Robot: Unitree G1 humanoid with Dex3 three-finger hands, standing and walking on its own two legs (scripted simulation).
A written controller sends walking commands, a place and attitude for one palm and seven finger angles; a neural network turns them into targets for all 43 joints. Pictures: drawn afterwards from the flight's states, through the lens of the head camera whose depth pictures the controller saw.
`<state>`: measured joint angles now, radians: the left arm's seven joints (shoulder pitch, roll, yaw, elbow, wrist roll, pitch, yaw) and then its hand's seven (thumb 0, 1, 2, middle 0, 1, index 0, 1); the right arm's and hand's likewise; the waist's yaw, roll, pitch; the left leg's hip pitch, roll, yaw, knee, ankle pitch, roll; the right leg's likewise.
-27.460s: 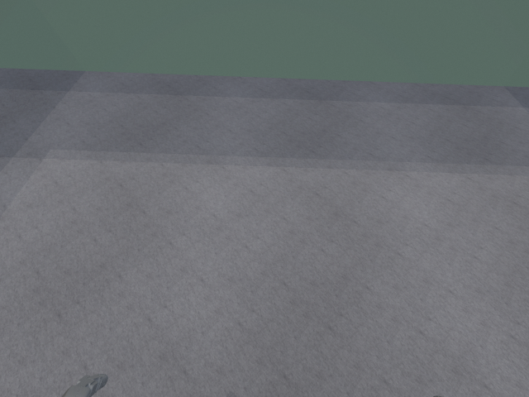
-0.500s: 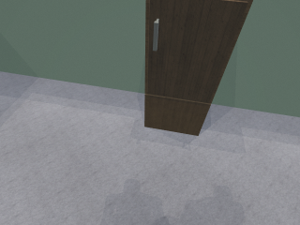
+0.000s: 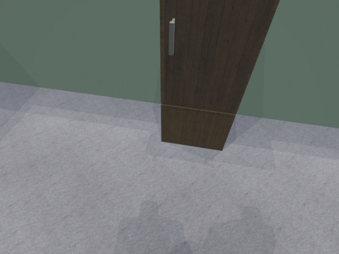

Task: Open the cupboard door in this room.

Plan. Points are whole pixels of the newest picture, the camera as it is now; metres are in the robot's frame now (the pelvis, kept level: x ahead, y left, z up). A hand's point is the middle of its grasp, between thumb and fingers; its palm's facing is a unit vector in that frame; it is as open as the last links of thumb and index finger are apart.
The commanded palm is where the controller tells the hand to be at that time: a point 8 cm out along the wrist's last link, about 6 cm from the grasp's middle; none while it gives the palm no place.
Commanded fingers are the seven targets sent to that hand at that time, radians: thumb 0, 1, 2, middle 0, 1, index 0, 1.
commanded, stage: turn to face it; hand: left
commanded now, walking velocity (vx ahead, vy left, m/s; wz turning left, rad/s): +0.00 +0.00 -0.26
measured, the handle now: (172, 37) +0.94 +0.05 +0.06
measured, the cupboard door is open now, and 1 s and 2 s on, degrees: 0 0 0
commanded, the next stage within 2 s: take the last steps up to it in 0.06 s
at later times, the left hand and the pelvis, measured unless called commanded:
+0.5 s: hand out of the picture +0.03 +0.14 -0.18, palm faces +0.01 -0.97 -0.23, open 7.4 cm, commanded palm none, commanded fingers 0.00 0.90 0.90 -0.20 -0.30 -0.20 -0.30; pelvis +0.03 -0.04 -0.01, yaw -4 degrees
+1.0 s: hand out of the picture +0.14 +0.14 -0.19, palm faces -0.04 -0.99 -0.15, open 7.4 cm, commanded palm none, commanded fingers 0.00 0.90 0.90 -0.20 -0.30 -0.20 -0.30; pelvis +0.21 -0.02 -0.02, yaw -8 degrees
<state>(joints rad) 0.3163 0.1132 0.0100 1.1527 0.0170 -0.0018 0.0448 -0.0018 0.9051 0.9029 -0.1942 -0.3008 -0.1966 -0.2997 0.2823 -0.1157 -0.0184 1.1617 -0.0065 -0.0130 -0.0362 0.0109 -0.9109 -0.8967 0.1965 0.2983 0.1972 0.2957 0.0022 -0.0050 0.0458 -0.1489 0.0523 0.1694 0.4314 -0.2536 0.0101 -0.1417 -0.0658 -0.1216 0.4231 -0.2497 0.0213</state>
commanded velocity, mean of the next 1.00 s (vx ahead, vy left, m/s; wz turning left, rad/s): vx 0.25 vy -0.02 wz -0.11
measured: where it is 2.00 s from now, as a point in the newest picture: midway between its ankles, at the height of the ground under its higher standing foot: (178, 242)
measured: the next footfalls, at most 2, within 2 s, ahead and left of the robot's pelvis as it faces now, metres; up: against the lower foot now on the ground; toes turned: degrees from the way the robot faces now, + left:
left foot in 0.90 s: +0.30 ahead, +0.07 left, +0.00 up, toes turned +2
right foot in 1.38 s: +0.44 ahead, -0.21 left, +0.00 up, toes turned -17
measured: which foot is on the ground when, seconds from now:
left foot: down 0.00-0.44, up 0.46-0.88, down 0.90-1.00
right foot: down 0.00-0.92, up 0.94-1.00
